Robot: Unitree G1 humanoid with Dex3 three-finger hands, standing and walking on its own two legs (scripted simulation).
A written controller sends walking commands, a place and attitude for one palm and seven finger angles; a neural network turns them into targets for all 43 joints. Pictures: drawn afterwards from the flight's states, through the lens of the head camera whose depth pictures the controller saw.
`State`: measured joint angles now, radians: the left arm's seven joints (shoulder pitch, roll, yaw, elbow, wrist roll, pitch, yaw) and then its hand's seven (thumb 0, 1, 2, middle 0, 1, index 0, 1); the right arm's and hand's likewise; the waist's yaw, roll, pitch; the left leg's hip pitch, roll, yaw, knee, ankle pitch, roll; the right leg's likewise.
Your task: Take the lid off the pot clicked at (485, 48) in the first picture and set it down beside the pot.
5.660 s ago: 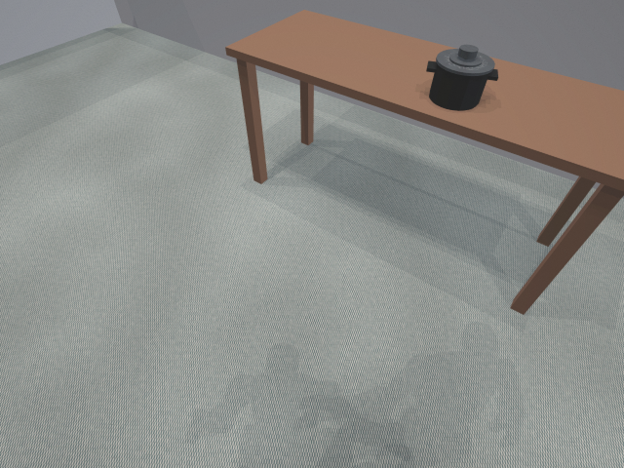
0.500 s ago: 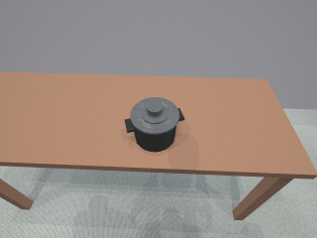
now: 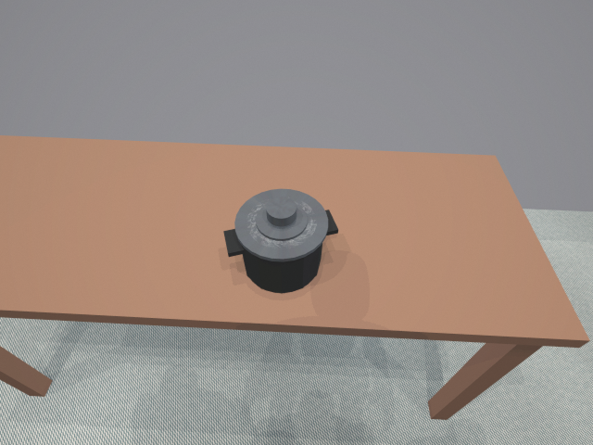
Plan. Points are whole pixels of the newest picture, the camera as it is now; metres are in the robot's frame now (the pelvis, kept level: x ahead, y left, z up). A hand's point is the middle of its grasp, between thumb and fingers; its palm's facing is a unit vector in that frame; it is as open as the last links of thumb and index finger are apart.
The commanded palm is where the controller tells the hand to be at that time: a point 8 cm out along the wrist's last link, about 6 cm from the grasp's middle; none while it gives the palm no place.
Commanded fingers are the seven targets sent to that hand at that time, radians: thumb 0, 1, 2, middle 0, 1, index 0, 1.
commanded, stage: look again from close up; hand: left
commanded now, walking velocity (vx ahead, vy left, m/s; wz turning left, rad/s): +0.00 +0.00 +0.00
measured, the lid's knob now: (281, 211) +0.47 +0.06 +0.03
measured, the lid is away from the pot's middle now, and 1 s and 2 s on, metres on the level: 0.00 0.00 0.00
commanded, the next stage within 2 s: shuffle to correct the standing spot in 0.68 s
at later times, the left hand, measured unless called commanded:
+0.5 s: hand out of the picture -0.01 +0.15 -0.18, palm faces +0.03 -0.99 -0.17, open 7.4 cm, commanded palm none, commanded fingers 0.00 0.90 0.90 -0.20 -0.30 -0.20 -0.30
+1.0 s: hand out of the picture -0.02 +0.16 -0.18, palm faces +0.02 -0.99 -0.14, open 7.4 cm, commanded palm none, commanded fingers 0.00 0.90 0.90 -0.20 -0.30 -0.20 -0.30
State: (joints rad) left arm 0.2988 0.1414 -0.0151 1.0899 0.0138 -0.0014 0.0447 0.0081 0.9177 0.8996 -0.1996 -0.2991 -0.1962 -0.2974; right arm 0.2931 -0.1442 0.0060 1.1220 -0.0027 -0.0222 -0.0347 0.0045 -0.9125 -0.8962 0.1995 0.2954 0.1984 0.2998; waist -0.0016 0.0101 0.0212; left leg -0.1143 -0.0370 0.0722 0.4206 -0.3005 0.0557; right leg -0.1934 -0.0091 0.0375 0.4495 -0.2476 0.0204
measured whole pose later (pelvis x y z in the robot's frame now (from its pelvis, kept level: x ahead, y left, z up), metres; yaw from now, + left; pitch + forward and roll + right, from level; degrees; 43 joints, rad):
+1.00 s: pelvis +0.00 +0.00 +0.00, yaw +0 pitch +0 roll -1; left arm 0.33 0.12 -0.01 1.10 0.02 0.01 0.05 0.00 0.91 0.90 -0.20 -0.30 -0.19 -0.30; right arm 0.32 -0.09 0.00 1.16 0.00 -0.02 -0.04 0.00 -0.91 -0.90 0.20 0.30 0.20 0.30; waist -0.01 -0.02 0.02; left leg -0.13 -0.03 0.07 0.45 -0.33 0.06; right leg -0.20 -0.01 0.04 0.47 -0.26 0.03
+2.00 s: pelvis -0.03 +0.00 -0.01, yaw +1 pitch -1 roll -1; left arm 0.29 0.17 -0.01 1.04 0.02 0.00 0.05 0.01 0.91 0.90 -0.20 -0.30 -0.20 -0.30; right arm 0.28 -0.16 -0.01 1.05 -0.01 0.00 -0.02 0.01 -0.93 -0.90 0.20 0.30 0.20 0.30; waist -0.01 0.01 0.01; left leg -0.20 -0.04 0.06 0.54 -0.32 0.07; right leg -0.26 -0.01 0.02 0.52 -0.25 0.02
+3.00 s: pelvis -0.01 +0.01 +0.00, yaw +1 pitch -1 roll +0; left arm 0.32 0.15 -0.01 1.08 0.02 -0.01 0.05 0.00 0.91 0.90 -0.20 -0.30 -0.20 -0.30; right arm 0.29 -0.13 0.01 1.14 0.00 -0.03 -0.03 0.01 -0.91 -0.90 0.20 0.30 0.20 0.30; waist 0.00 -0.02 0.02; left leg -0.14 -0.05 0.07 0.45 -0.30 0.07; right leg -0.21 -0.03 0.03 0.47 -0.24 0.04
